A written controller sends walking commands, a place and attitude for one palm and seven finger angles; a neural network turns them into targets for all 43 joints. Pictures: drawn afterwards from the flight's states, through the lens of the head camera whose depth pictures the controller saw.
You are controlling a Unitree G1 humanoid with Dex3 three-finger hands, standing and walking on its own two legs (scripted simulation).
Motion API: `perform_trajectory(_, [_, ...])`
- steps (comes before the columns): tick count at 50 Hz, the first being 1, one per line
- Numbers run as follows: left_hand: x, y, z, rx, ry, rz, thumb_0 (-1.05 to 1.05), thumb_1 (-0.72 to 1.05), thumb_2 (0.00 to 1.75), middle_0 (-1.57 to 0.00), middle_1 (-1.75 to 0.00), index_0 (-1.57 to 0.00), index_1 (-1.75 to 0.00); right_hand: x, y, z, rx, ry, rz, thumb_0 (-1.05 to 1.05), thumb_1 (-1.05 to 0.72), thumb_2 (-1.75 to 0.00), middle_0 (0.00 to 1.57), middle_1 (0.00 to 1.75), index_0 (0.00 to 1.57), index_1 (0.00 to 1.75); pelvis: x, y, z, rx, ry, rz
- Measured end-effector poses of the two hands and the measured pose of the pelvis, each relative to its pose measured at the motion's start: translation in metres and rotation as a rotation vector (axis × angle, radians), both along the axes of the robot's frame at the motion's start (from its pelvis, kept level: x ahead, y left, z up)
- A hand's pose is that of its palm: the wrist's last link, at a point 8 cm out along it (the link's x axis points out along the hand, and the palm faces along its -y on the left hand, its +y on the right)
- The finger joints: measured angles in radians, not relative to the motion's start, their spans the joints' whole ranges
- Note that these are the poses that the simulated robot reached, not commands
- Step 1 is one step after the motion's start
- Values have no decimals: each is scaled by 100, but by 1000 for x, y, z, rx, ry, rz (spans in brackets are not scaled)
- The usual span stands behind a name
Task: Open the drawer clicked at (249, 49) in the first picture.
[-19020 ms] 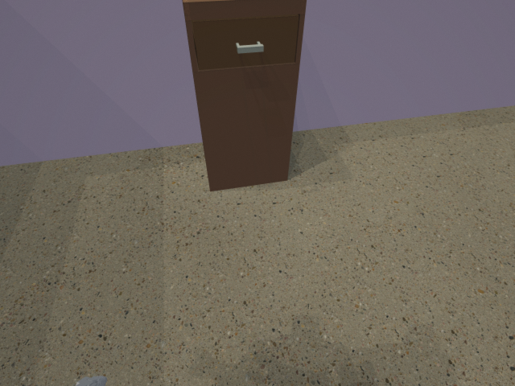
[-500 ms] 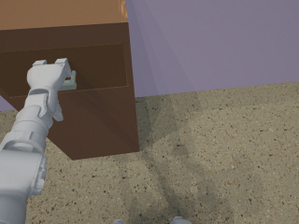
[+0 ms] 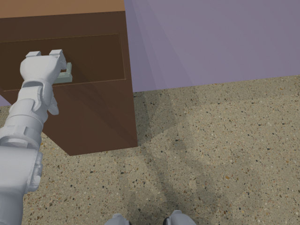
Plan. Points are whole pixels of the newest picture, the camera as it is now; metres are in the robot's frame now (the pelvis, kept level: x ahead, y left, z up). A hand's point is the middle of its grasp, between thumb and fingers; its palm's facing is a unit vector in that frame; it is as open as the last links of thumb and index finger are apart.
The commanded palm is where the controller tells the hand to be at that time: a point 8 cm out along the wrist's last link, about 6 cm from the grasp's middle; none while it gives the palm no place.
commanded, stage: lift the fingers back up to retry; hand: left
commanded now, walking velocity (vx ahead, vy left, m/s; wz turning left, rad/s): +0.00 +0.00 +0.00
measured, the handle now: (54, 72) +0.54 +0.26 +0.05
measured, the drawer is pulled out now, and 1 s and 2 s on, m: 0.00 0.00 0.00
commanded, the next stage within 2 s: re-aim the fingers above the handle in 0.84 s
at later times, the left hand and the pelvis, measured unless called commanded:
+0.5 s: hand (50, 79) +0.50 +0.25 +0.07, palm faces -0.04 -0.02 -1.00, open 13.7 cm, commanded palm +0.48 +0.25 +0.15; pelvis +0.03 +0.01 +0.02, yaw +0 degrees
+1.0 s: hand (49, 74) +0.49 +0.24 +0.10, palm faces -0.09 -0.03 -1.00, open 13.8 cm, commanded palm +0.47 +0.25 +0.17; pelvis +0.05 -0.01 +0.03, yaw +1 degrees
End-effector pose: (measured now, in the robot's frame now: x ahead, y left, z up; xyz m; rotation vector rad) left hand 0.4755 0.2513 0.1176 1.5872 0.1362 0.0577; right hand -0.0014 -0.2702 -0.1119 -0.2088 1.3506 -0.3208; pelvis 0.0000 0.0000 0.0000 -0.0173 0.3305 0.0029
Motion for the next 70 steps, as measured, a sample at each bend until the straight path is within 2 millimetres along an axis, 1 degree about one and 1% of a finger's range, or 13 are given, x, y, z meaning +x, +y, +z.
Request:
perform_trajectory(11, [-1, 2, 1, -17, 12, -12, 0, -48, 30, -30, -127, -32, -127, 7, 4, 2, 5, -17, -14, 0, -90, -89, 21, 30, 20, 30, 5, 2, 4, 0, -12, -10])
perform_trajectory(18, [0, 2, 4, -27, 14, -31, 0, -48, 30, -31, -125, -32, -123, 19, 7, 7, 9, -23, -15, 0, -90, -89, 20, 30, 20, 30, 15, 5, 10, -2, -30, -6])
perform_trajectory(21, [3, 1, 8, -37, -5, -40, 0, -48, 30, -31, -123, -32, -122, 26, 8, 8, 11, -24, -11, 0, -90, -89, 21, 30, 20, 30, 21, 6, 13, -2, -36, -5])
perform_trajectory(29, [5, 0, 19, -41, -19, -35, 0, -48, 30, -35, -122, -35, -122, 56, 10, 10, 32, -53, 1, 0, -90, -89, 20, 30, 20, 30, 38, 7, 20, 1, -60, -2])
perform_trajectory(37, [4, -6, 46, -31, -56, -20, 0, -48, 30, -37, -122, -37, -122, 96, 10, 11, 63, -119, 35, 0, -91, -89, 20, 30, 20, 30, 49, 3, 26, 8, -93, 5])
perform_trajectory(39, [4, -7, 50, -25, -47, -7, 0, -48, 30, -36, -122, -36, -122, 106, 9, 11, 72, -136, 47, 0, -91, -89, 20, 30, 20, 30, 50, 1, 27, 11, -102, 7])
perform_trajectory(43, [2, -11, 51, -24, -7, 8, 0, -48, 30, -34, -121, -35, -122, 122, 6, 13, 80, -165, 66, 0, -91, -89, 20, 30, 20, 30, 52, -3, 28, 16, -113, 6])
perform_trajectory(47, [-2, -14, 46, -34, 32, -4, 0, -48, 30, -32, -120, -34, -121, 131, 0, 16, 70, -185, 76, 0, -91, -89, 20, 30, 20, 30, 52, -8, 29, 20, -122, 5])
perform_trajectory(50, [-5, -14, 42, -44, 41, -17, 0, -48, 30, -32, -120, -33, -121, 133, -6, 18, 54, -188, 79, 0, -91, -89, 20, 30, 20, 30, 51, -12, 29, 22, -124, 6])
perform_trajectory(53, [-6, -10, 41, -36, 27, -25, 0, -48, 30, -32, -120, -33, -120, 130, -13, 19, 37, -180, 78, 0, -91, -89, 20, 30, 20, 30, 50, -15, 28, 22, -120, 10])
perform_trajectory(61, [-5, 1, 49, -14, -14, 11, 0, -48, 30, -32, -120, -32, -120, 107, -23, 15, 21, -121, 57, 0, -91, -89, 20, 30, 20, 30, 47, -18, 27, 21, -106, 15])
perform_trajectory(66, [-2, -3, 47, -20, 20, 8, 0, -48, 30, -31, -120, -32, -120, 92, -22, 14, 24, -91, 35, 0, -91, -89, 20, 30, 20, 30, 45, -16, 27, 19, -109, 13])
perform_trajectory(70, [1, -14, 45, -39, 27, -40, 0, -48, 30, -31, -120, -32, -120, 82, -18, 15, 24, -83, 17, 0, -91, -89, 20, 30, 20, 30, 44, -13, 28, 19, -111, 6])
